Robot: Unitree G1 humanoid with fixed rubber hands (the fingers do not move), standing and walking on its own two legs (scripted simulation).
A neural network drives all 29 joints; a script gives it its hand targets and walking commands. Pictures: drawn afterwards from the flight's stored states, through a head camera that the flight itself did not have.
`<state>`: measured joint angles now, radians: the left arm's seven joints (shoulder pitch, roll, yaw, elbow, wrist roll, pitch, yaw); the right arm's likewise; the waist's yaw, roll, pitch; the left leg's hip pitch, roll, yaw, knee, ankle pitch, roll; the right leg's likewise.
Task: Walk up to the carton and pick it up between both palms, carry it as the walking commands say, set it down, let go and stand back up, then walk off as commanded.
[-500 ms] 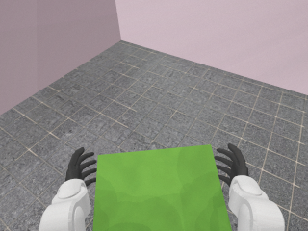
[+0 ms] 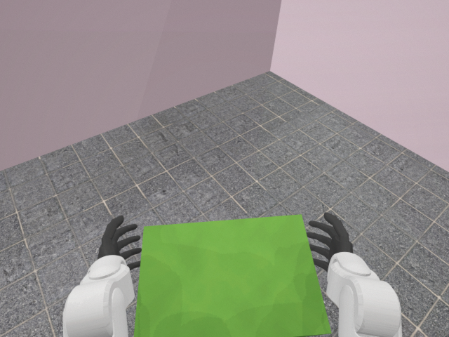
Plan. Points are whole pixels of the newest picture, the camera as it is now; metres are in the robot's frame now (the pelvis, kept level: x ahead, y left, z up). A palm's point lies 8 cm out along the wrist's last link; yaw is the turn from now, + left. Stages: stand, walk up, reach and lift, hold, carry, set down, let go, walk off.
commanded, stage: carry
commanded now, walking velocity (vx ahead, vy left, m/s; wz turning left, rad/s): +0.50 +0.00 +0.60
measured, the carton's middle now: (227, 283) +0.24 +0.00 -0.02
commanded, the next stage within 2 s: none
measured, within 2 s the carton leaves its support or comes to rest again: neither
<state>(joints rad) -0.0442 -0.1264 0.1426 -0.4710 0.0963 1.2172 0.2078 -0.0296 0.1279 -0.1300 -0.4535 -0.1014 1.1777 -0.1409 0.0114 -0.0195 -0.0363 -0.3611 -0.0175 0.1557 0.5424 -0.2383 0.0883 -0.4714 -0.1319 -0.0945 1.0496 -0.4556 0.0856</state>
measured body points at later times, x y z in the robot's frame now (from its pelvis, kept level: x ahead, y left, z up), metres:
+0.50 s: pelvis +0.17 -0.01 +0.02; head +0.18 -0.02 +0.47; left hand +0.36 +0.23 +0.10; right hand +0.46 -0.11 +0.09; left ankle +0.19 +0.11 -0.71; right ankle +0.22 -0.10 -0.73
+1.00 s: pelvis +0.20 +0.03 +0.00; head +0.19 +0.02 +0.45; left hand +0.39 +0.27 +0.08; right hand +0.48 -0.08 +0.09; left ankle +0.24 +0.12 -0.73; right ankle +0.22 -0.10 -0.73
